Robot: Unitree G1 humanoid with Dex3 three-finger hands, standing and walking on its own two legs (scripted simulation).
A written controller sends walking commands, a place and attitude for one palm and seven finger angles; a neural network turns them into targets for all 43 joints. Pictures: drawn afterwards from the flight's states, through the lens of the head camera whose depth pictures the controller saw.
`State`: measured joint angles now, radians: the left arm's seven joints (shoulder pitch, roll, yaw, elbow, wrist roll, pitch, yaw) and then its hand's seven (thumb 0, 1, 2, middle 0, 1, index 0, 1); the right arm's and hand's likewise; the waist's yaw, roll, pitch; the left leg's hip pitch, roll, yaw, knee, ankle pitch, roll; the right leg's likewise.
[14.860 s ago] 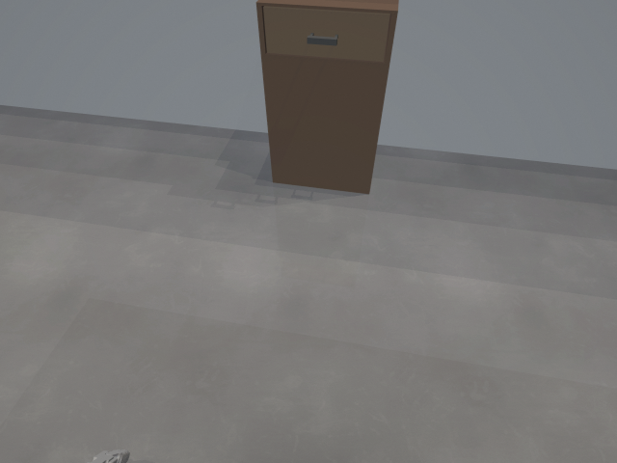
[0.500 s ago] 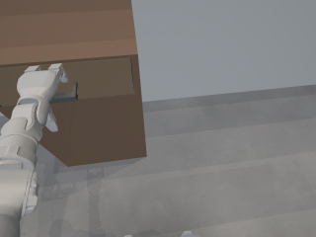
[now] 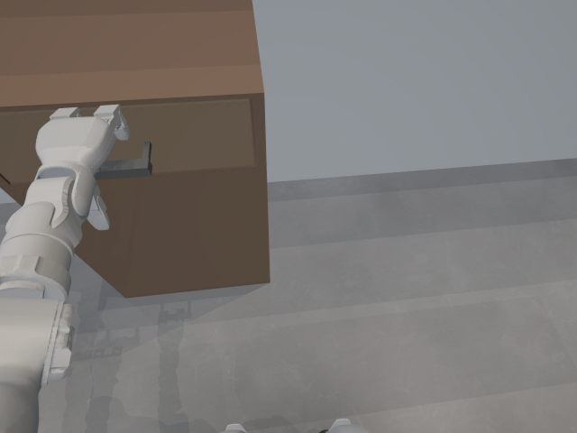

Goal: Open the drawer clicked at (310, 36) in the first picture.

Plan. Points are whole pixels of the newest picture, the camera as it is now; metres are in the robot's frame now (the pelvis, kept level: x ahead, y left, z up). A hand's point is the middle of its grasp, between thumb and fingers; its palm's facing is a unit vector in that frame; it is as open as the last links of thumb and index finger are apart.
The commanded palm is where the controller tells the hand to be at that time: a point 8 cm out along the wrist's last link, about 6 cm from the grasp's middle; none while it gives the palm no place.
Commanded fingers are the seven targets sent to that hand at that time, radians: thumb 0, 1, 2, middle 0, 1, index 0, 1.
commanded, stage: re-aim the fingers above the handle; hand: left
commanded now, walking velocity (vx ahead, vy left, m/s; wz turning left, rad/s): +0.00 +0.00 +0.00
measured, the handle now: (118, 159) +0.55 +0.27 +0.00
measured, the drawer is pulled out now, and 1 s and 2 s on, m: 0.00 0.00 0.00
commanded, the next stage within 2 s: lower the fingers behind the handle in 0.84 s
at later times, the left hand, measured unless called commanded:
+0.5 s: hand (91, 175) +0.47 +0.27 +0.06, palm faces -0.07 -0.02 -1.00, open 13.8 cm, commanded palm +0.46 +0.26 +0.11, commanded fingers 0.00 -0.50 0.30 -0.30 -1.20 -0.30 -1.20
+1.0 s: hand (102, 167) +0.49 +0.26 +0.05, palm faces -0.10 -0.02 -0.99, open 13.8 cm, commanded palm +0.48 +0.27 +0.10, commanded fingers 0.00 -0.50 0.30 -0.30 -1.20 -0.30 -1.20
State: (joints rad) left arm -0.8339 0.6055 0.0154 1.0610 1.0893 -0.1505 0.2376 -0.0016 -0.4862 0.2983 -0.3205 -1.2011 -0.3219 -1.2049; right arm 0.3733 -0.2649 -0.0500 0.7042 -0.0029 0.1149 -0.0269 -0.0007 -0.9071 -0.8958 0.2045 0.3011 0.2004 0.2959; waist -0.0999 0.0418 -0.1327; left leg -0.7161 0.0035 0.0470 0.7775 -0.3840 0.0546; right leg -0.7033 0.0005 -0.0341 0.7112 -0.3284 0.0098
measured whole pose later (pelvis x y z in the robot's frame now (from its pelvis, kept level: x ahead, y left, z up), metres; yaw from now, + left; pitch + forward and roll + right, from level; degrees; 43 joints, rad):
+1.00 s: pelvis +0.00 -0.01 +0.00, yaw -1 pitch +19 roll -2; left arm -0.84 0.64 0.05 1.10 1.09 -0.16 0.20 0.00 -0.49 0.30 -0.32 -1.20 -0.32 -1.20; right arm 0.39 -0.27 -0.04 0.71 0.00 0.12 -0.04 0.00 -0.91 -0.90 0.20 0.30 0.20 0.30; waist -0.12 0.04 -0.13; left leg -0.72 0.02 0.06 0.77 -0.39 0.05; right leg -0.72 0.01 -0.02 0.71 -0.33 0.00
